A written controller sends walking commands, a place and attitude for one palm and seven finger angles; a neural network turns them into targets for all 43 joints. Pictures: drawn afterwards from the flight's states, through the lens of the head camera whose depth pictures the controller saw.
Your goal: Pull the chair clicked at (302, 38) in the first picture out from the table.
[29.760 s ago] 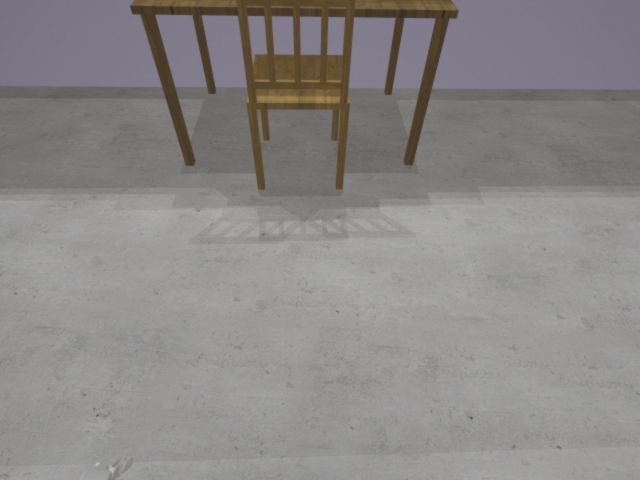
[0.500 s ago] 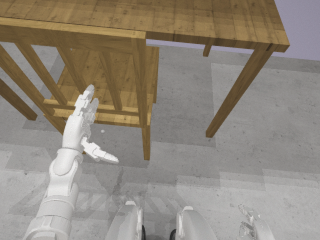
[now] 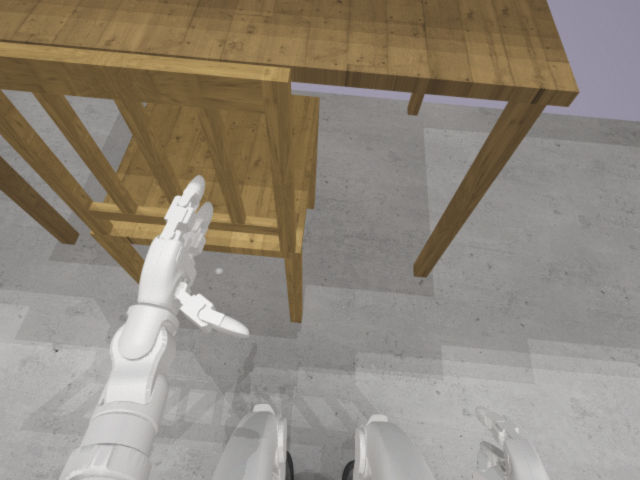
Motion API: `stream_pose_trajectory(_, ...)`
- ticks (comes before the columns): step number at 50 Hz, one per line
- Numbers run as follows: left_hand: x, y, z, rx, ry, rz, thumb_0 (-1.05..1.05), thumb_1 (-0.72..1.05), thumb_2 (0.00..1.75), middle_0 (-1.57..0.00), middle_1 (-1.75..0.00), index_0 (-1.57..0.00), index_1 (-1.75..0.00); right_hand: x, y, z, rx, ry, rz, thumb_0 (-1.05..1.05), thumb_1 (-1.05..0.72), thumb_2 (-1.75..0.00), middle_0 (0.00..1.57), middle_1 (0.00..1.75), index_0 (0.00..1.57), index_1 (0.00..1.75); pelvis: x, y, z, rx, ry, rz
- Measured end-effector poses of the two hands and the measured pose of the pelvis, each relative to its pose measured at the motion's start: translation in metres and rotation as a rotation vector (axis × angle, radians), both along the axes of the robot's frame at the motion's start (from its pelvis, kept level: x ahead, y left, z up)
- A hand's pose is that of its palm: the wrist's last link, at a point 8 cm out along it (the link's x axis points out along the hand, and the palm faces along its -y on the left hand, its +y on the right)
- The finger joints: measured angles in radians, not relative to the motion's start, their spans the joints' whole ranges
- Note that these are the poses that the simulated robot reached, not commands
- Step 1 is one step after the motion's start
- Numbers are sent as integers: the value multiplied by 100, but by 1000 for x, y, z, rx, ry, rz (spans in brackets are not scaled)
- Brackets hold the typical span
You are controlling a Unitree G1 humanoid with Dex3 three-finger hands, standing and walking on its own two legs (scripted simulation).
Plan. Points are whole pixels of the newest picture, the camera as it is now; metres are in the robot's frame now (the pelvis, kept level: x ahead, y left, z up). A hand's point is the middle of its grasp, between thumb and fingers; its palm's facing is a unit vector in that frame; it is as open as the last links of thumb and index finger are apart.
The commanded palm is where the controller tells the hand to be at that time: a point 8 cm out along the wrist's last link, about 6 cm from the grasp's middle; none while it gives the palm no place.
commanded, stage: aim the fingers beside a spindle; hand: left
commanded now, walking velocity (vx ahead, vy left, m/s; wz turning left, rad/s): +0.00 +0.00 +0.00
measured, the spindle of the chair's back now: (160, 166) +0.53 +0.24 +0.01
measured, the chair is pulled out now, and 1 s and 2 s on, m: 0.00 0.00 0.00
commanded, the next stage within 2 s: push the fingers through the gap in 0.14 s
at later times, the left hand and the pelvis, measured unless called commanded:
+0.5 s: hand (220, 244) +0.40 +0.14 +0.02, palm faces -0.09 -1.00 -0.03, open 16.9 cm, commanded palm +0.38 +0.19 +0.02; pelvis +0.00 -0.01 -0.01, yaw +0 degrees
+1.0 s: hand (226, 215) +0.44 +0.14 +0.01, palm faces -0.07 -1.00 -0.03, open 16.9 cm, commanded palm +0.42 +0.18 +0.02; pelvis +0.00 +0.00 -0.01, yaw -1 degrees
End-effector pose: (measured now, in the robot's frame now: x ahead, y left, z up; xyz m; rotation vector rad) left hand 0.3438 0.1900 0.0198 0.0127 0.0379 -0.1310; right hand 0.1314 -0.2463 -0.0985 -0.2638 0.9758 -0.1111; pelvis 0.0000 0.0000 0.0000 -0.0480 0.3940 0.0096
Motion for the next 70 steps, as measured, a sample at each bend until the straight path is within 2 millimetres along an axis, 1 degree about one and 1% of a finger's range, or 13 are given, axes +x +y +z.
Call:
stream_pose_trajectory(5, 10, 11, -3, 19, 1, 63, -2, -50, 30, -6, -9, -6, -8, -3, -3, -1, -1, -1, -9, 1, -91, -90, 20, 30, 20, 30, -1, -3, -3, 5, 5, -6)
stream_pose_trajectory(10, 8, 20, -1, 34, 12, 65, -2, -49, 30, -6, -9, -6, -8, -7, -4, -3, 11, 12, -12, 1, -91, -90, 20, 30, 20, 30, -1, -4, -2, 5, 4, -6)
stream_pose_trajectory(16, 8, 11, -6, 11, 35, 24, -2, -50, 30, -6, -8, -6, -8, -10, -5, -4, 2, 28, -9, 1, -91, -90, 20, 30, 20, 30, 0, -4, -1, 2, 7, 0)
stream_pose_trajectory(19, 16, 7, -8, 6, 24, 29, -2, -50, 30, -6, -8, -6, -8, -10, -8, -5, -10, 27, -11, 1, -91, -90, 20, 30, 20, 30, -1, -5, -4, 1, 13, 1)
stream_pose_trajectory(25, 35, 3, 0, 19, -23, 38, -2, -50, 30, -6, -9, -6, -8, -16, -10, -9, -11, 36, -24, 1, -91, -90, 20, 30, 20, 30, -2, -5, -6, 4, 24, -7)
stream_pose_trajectory(29, 43, 6, 2, 25, -5, 45, -2, -49, 30, -6, -9, -6, -8, -22, -10, -10, 3, 54, -37, 1, -91, -90, 20, 30, 20, 30, -1, -5, -5, 7, 26, -11)
stream_pose_trajectory(33, 44, 9, -2, 23, 27, 57, -2, -49, 30, -6, -9, -6, -8, -28, -9, -11, 11, 75, -46, 1, -91, -90, 20, 30, 20, 30, -1, -5, -4, 9, 26, -13)
stream_pose_trajectory(38, 47, 6, -1, 19, 8, 51, -2, -50, 30, -6, -8, -6, -8, -35, -10, -12, 5, 98, -46, 1, -91, -90, 20, 30, 20, 30, -1, -5, -3, 5, 28, -9)
stream_pose_trajectory(43, 61, -1, -1, 17, -9, 40, -2, -50, 30, -6, -9, -6, -8, -42, -13, -15, -9, 119, -51, 1, -91, -90, 20, 30, 20, 30, -2, -5, -6, 3, 37, -9)
stream_pose_trajectory(49, 79, 2, -4, 22, 3, 59, -2, -50, 30, -6, -9, -6, -8, -52, -16, -16, -16, 141, -75, 1, -91, -90, 20, 30, 20, 30, -3, -5, -10, 3, 51, -15)
stream_pose_trajectory(55, 87, 0, 2, 27, -5, 55, -2, -49, 30, -6, -9, -6, -8, -64, -14, -18, -3, 182, -87, 1, -91, -90, 20, 30, 20, 30, -2, -3, -7, 3, 56, -18)
stream_pose_trajectory(65, 105, -11, 1, 16, -7, 57, -2, -50, 30, -6, -9, -6, -8, -79, -14, -20, -4, 226, -105, 1, -91, -90, 20, 30, 20, 30, -2, -3, -9, 3, 68, -21)
stream_pose_trajectory(70, 112, -9, 1, 25, -10, 73, -2, -50, 30, -6, -9, -6, -8, -87, -14, -22, -4, 251, -114, 1, -91, -90, 20, 30, 20, 30, -4, -4, -11, 4, 73, -24)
